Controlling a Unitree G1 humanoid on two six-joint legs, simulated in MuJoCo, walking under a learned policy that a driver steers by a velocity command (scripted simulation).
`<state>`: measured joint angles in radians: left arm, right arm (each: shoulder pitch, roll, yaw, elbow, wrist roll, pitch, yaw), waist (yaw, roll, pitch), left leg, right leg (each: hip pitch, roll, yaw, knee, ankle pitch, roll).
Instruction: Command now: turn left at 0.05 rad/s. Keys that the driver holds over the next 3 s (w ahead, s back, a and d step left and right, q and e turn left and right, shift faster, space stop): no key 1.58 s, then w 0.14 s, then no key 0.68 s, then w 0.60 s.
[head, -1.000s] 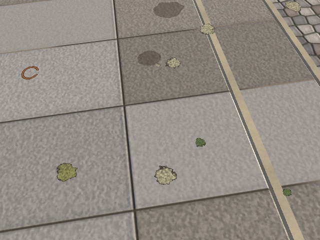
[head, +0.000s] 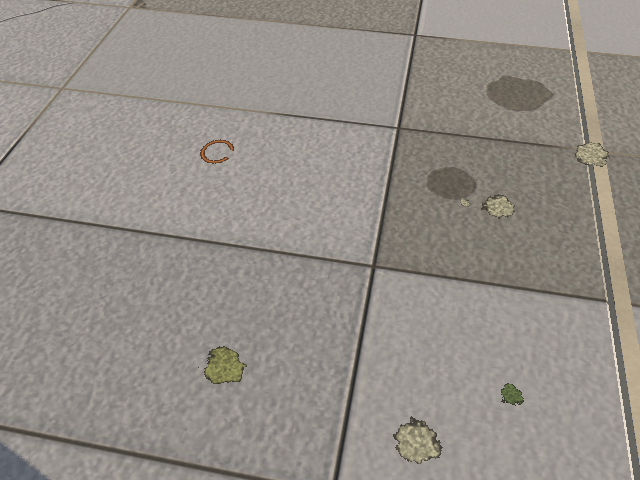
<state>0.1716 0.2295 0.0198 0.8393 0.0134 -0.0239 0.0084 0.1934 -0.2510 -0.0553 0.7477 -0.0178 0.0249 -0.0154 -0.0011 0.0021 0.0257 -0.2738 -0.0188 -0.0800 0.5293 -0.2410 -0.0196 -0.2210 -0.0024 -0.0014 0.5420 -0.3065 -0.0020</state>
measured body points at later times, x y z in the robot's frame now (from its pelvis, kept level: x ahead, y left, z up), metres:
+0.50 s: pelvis +0.01 +0.00 +0.00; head +0.02 -0.01 +0.45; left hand +0.08 +0.25 -0.14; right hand +0.10 -0.26 -0.13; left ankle +0.03 +0.13 -0.73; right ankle -0.01 -0.12 -0.73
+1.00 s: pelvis +0.01 -0.01 +0.00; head +0.02 -0.01 +0.45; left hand +0.04 +0.24 -0.15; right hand +0.05 -0.27 -0.15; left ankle +0.03 +0.13 -0.73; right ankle -0.01 -0.12 -0.73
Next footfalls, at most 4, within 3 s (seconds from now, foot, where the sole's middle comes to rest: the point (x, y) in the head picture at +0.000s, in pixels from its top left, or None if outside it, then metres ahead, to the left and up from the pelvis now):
2.14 right None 0.13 -0.11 -0.77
2.74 right None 0.25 -0.14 -0.77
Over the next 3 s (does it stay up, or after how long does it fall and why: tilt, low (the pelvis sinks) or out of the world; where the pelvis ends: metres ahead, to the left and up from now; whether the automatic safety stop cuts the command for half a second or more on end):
stays up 0.27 -0.06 0.01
